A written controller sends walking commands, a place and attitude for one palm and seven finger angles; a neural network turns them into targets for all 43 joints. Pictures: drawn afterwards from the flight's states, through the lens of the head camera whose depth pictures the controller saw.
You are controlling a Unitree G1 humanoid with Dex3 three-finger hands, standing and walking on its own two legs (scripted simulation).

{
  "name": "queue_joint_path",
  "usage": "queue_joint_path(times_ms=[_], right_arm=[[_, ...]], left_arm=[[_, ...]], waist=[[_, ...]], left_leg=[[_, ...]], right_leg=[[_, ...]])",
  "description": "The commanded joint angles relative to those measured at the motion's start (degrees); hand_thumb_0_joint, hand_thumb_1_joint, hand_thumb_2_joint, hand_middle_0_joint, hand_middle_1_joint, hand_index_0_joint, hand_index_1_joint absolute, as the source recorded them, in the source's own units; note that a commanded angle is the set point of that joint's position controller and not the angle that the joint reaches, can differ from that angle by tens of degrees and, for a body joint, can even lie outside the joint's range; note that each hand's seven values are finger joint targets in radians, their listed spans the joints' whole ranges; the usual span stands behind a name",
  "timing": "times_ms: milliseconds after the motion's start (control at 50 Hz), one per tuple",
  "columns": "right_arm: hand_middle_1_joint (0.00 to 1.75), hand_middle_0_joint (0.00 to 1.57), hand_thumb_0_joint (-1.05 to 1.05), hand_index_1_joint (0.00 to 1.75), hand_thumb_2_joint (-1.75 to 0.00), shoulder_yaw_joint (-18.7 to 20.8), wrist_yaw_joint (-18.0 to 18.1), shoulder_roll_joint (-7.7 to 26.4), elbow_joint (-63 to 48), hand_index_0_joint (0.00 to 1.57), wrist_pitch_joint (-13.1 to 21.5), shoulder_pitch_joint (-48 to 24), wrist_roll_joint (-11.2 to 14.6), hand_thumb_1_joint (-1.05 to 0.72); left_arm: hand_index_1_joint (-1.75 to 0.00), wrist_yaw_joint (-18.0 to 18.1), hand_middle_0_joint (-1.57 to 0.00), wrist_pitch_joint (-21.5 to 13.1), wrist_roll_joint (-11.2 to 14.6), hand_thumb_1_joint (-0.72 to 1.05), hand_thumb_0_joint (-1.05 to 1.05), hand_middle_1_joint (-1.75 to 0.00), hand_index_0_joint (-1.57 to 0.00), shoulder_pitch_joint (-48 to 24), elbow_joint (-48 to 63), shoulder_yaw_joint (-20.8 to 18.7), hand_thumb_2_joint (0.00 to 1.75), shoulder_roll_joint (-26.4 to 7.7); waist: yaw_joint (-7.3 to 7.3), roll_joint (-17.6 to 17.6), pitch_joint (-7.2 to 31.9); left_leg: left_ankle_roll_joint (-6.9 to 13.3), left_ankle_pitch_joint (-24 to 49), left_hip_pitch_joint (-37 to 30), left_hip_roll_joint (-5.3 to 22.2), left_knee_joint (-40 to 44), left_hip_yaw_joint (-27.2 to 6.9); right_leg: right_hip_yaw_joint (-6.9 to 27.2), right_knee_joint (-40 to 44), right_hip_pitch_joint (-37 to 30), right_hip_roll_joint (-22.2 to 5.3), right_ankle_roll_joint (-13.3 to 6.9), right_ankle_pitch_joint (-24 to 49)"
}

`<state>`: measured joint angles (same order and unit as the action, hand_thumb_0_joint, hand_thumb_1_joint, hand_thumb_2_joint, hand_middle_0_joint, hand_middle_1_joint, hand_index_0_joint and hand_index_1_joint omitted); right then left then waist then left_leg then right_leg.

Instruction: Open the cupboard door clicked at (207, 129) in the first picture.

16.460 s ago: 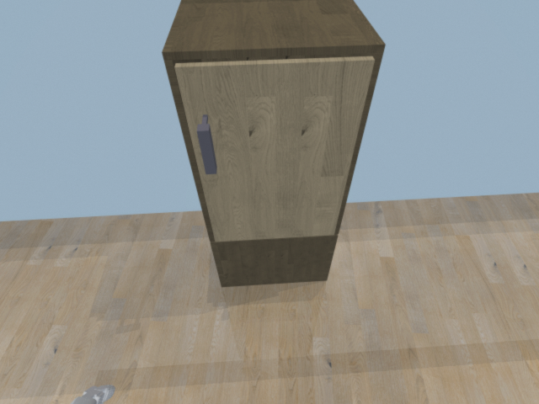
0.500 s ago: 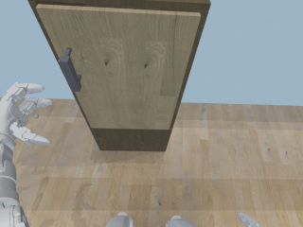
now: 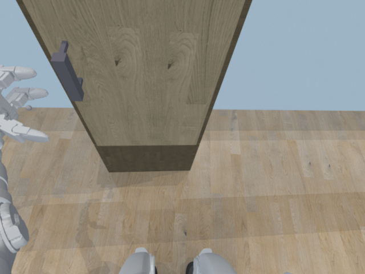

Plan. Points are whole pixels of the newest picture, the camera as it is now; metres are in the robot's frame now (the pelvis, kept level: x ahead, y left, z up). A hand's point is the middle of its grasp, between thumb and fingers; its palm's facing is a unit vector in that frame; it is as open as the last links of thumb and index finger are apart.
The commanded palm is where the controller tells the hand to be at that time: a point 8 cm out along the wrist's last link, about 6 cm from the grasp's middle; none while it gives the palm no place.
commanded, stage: move the hooked fingers beside the handle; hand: left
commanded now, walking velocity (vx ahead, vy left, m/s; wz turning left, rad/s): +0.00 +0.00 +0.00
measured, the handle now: (71, 72) +0.54 +0.25 +0.06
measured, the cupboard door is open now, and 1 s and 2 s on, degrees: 0 0 0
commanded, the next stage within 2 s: slide the fingers in behind the handle in 1.28 s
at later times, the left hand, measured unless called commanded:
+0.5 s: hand (28, 83) +0.49 +0.32 +0.08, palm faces +0.04 -1.00 -0.01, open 14.0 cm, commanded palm +0.48 +0.35 +0.07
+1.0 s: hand (28, 86) +0.48 +0.32 +0.07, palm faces +0.02 -1.00 -0.01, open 14.0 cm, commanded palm +0.47 +0.35 +0.07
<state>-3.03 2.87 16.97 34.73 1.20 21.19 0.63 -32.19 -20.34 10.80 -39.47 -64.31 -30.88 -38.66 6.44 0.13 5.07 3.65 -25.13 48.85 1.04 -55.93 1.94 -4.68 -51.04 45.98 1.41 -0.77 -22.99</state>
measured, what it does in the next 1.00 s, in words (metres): stands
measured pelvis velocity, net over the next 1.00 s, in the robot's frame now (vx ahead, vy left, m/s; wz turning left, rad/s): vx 0.01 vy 0.00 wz -0.02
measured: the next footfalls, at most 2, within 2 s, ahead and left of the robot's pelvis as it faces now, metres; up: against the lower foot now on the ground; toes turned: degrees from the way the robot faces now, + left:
none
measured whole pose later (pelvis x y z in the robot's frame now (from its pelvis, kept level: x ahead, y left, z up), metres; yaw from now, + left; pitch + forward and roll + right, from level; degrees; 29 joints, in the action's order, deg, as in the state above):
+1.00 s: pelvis +0.01 +0.00 -0.01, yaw -1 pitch +23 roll -6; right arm -3.7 1.3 17.0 34.0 -4.9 23.4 -0.2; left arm -33.9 -17.6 7.7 -48.9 -70.0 -32.9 -47.9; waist 9.6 -0.7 5.3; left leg 3.7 -26.8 55.6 2.4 -59.2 0.7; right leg -5.6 -51.6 51.4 2.8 -0.6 -23.2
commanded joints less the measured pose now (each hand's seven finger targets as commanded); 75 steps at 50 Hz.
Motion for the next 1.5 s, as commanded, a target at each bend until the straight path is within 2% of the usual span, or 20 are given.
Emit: queue_joint_path(times_ms=[0, 60, 160, 220, 360, 440, 560, 600, 700, 760, 900, 960, 1000, 1020, 1100, 1200, 1260, 1340, 1420, 1480], right_arm=[[0.30, 0.20, 0.00, 0.30, -0.90, 4.57, 0.89, 11.82, -4.07, 0.20, 0.30, 7.92, -0.25, -0.90], [0.30, 0.20, 0.00, 0.30, -0.90, 4.59, 0.63, 11.67, -3.88, 0.20, -0.51, 8.35, -0.40, -0.90], [0.30, 0.20, 0.00, 0.30, -0.90, 4.26, 0.65, 12.01, -3.51, 0.20, -1.89, 8.95, -0.13, -0.90], [0.30, 0.20, 0.00, 0.30, -0.90, 4.02, 0.94, 12.53, -3.66, 0.20, -2.32, 9.40, -0.22, -0.90], [0.30, 0.20, 0.00, 0.30, -0.90, 3.75, 0.86, 12.92, -2.70, 0.20, -3.10, 10.91, -0.67, -0.90], [0.30, 0.20, 0.00, 0.30, -0.90, 3.09, 1.39, 13.51, -2.32, 0.20, -3.27, 11.52, -0.54, -0.90], [0.30, 0.20, 0.00, 0.30, -0.90, 3.01, 0.60, 12.98, -3.34, 0.20, -4.52, 13.04, -0.97, -0.90], [0.30, 0.20, 0.00, 0.30, -0.90, 3.55, 0.44, 13.30, -3.53, 0.20, -4.66, 13.14, -1.11, -0.90], [0.30, 0.20, 0.00, 0.30, -0.90, 3.85, -0.03, 13.21, -3.95, 0.20, -4.30, 12.96, -1.12, -0.90], [0.30, 0.20, 0.00, 0.30, -0.90, 3.99, -0.55, 12.94, -3.51, 0.20, -4.61, 13.27, -1.22, -0.90], [0.30, 0.20, 0.00, 0.30, -0.90, 3.94, -0.63, 12.59, -2.66, 0.20, -5.68, 12.96, -0.68, -0.90], [0.30, 0.20, 0.00, 0.30, -0.90, 3.83, -0.17, 12.78, -2.93, 0.20, -5.63, 12.60, -0.57, -0.90], [0.30, 0.20, 0.00, 0.30, -0.90, 3.78, -0.16, 12.50, -3.11, 0.20, -5.54, 12.34, -0.71, -0.90], [0.30, 0.20, 0.00, 0.30, -0.90, 3.89, -0.09, 12.51, -3.16, 0.20, -5.44, 12.34, -0.88, -0.90], [0.30, 0.20, 0.00, 0.30, -0.90, 4.52, -0.51, 12.22, -3.26, 0.20, -5.01, 12.04, -1.27, -0.90], [0.30, 0.20, 0.00, 0.30, -0.90, 3.89, -0.31, 12.28, -3.41, 0.20, -5.18, 11.13, -0.67, -0.90], [0.30, 0.20, 0.00, 0.30, -0.90, 3.50, -0.02, 12.19, -3.98, 0.20, -5.29, 10.91, -0.59, -0.90], [0.30, 0.20, 0.00, 0.30, -0.90, 3.96, 0.12, 12.43, -3.94, 0.20, -4.78, 10.98, -0.80, -0.90], [0.30, 0.20, 0.00, 0.30, -0.90, 3.53, -0.04, 12.03, -3.36, 0.20, -4.58, 10.74, -0.54, -0.90], [0.30, 0.20, 0.00, 0.30, -0.90, 3.48, 0.29, 12.37, -2.91, 0.20, -4.78, 11.16, -0.30, -0.90]], left_arm=[[-1.20, 0.59, -0.30, -4.90, 0.53, -0.50, 0.00, -1.20, -0.30, -21.56, 12.09, -5.09, 0.30, -22.70], [-1.20, 0.20, -0.30, -5.56, 0.42, -0.50, 0.00, -1.20, -0.30, -22.84, 13.29, -4.64, 0.30, -22.70], [-1.20, -0.85, -0.30, -3.01, 0.65, -0.50, 0.00, -1.20, -0.30, -23.69, 6.76, -3.14, 0.30, -21.52], [-1.20, -0.90, -0.30, -2.28, -0.15, -0.50, 0.00, -1.20, -0.30, -26.07, 4.88, -3.82, 0.30, -24.18], [-1.20, -0.05, -0.30, -4.08, -2.18, -0.50, 0.00, -1.20, -0.30, -34.54, 6.13, -3.21, 0.30, -27.14], [-1.20, -0.51, -0.30, -2.15, -2.74, -0.50, 0.00, -1.20, -0.30, -36.21, 0.78, -3.85, 0.30, -29.83], [-1.20, -0.79, -0.30, -0.84, -3.89, -0.50, 0.00, -1.20, -0.30, -32.72, 3.56, -3.35, 0.30, -29.67], [-1.20, -0.56, -0.30, -0.73, -3.31, -0.50, 0.00, -1.20, -0.30, -30.94, 3.56, -6.38, 0.30, -32.18], [-1.20, 0.10, -0.30, -1.32, -3.32, -0.50, 0.00, -1.20, -0.30, -31.04, 6.46, -9.64, 0.30, -35.78], [-1.20, 0.48, -0.30, -2.30, -3.78, -0.50, 0.00, -1.20, -0.30, -29.98, 8.55, -8.47, 0.30, -33.86], [-1.20, -1.95, -0.30, -0.63, -1.27, -0.50, 0.00, -1.20, -0.30, -28.20, 5.59, -2.95, 0.30, -24.97], [-1.20, -1.76, -0.30, -0.26, -1.33, -0.50, 0.00, -1.20, -0.30, -29.48, 4.27, -3.16, 0.30, -25.94], [-1.20, -0.64, -0.30, -0.99, -1.95, -0.50, 0.00, -1.20, -0.30, -30.24, 5.85, -2.45, 0.30, -25.45], [-1.20, 0.00, -0.30, -2.21, -1.80, -0.50, 0.00, -1.20, -0.30, -32.29, 8.80, -3.29, 0.30, -26.32], [-1.20, 1.97, -0.30, -4.18, -1.84, -0.50, 0.00, -1.20, -0.30, -29.50, 11.62, -5.41, 0.30, -27.18], [-1.20, 2.21, -0.30, -1.59, -2.37, -0.50, 0.00, -1.20, -0.30, -28.81, 4.94, -3.72, 0.30, -25.84], [-1.20, 2.15, -0.30, -1.56, -3.21, -0.50, 0.00, -1.20, -0.30, -29.33, 5.88, -2.98, 0.30, -26.28], [-1.20, 2.02, -0.30, -3.87, -2.21, -0.50, 0.00, -1.20, -0.30, -30.89, 8.54, -5.04, 0.30, -28.23], [-1.20, 1.01, -0.30, -4.02, -1.22, -0.50, 0.00, -1.20, -0.30, -30.64, 4.95, -2.17, 0.30, -23.60], [-1.20, 0.76, -0.30, -2.53, -1.86, -0.50, 0.00, -1.20, -0.30, -31.30, 3.31, -1.42, 0.30, -24.13]], waist=[[-0.69, -10.90, 25.23], [-0.41, -14.43, 27.28], [1.20, -10.94, 23.33], [1.66, -9.47, 21.24], [3.54, -15.23, 25.15], [4.82, -12.06, 23.90], [2.95, -17.24, 29.88], [3.01, -12.43, 29.95], [2.10, -14.09, 29.87], [2.03, -18.07, 30.22], [3.96, -13.59, 25.27], [4.06, -11.85, 23.37], [3.83, -14.16, 23.77], [3.22, -16.80, 25.55], [2.05, -16.64, 30.17], [3.18, -11.32, 23.29], [2.61, -14.21, 24.08], [2.82, -12.44, 27.58], [3.61, -11.94, 23.96], [4.04, -10.83, 23.01]], left_leg=[[-3.07, 25.90, -22.27, 1.14, 6.37, -6.84], [-3.96, 30.98, -25.96, 1.66, 5.62, -7.35], [-2.77, 26.50, -21.62, 1.56, 5.59, -6.81], [-2.25, 23.49, -18.17, 1.29, 5.40, -6.80], [-3.41, 24.88, -22.62, 2.03, 3.88, -8.36], [-2.41, 22.04, -17.89, 1.92, 3.04, -8.15], [-3.64, 32.16, -23.47, 2.37, 1.85, -8.55], [-2.76, 30.55, -20.48, 2.35, 1.50, -8.09], [-2.06, 29.00, -17.31, 1.93, 1.53, -6.81], [-3.13, 34.01, -23.09, 2.44, 1.41, -7.59], [-2.47, 31.22, -23.20, 2.54, 2.47, -7.83], [-2.18, 27.70, -20.04, 2.07, 2.93, -7.59], [-2.50, 26.79, -21.19, 2.03, 3.21, -7.71], [-3.40, 30.48, -23.92, 2.17, 2.81, -8.34], [-4.25, 35.89, -27.77, 2.51, 2.49, -8.74], [-2.48, 25.21, -19.40, 1.83, 3.66, -7.38], [-2.63, 25.64, -20.16, 1.65, 3.81, -7.09], [-2.43, 26.78, -20.03, 1.71, 2.85, -6.92], [-2.08, 23.12, -18.42, 1.58, 2.95, -6.80], [-1.56, 19.11, -16.11, 1.43, 3.26, -6.61]], right_leg=[[2.32, 3.62, -4.65, 1.58, -1.18, 13.35], [2.02, 3.32, -2.84, 1.87, -1.19, 14.16], [1.99, 4.10, -2.10, 2.10, -0.87, 13.27], [2.11, 3.84, -1.97, 2.14, -1.09, 12.42], [1.70, 2.78, 3.65, 2.37, -1.14, 9.76], [1.93, 2.66, 3.02, 2.27, -0.78, 9.67], [1.31, 1.54, 4.00, 2.40, -0.72, 13.33], [1.51, 1.72, 1.46, 2.61, -0.47, 14.49], [2.14, 1.43, -2.11, 2.82, -0.62, 16.27], [1.62, 1.72, 1.50, 3.17, -0.85, 15.70], [1.03, 3.46, 3.47, 3.28, -0.49, 14.03], [1.17, 3.31, 2.59, 3.00, -0.62, 13.43], [1.23, 3.27, 3.79, 2.82, -0.73, 12.02], [1.01, 2.47, 4.59, 2.89, -1.18, 12.52], [1.12, 2.62, 2.11, 2.97, -1.10, 14.50], [1.47, 3.46, 0.13, 2.74, -0.65, 12.61], [1.67, 3.18, 0.60, 2.54, -0.78, 12.77], [2.25, 2.64, -2.03, 2.82, -0.78, 14.85], [2.26, 3.03, -0.05, 2.85, -0.94, 12.55], [2.67, 3.60, 0.23, 2.53, -0.57, 10.31]])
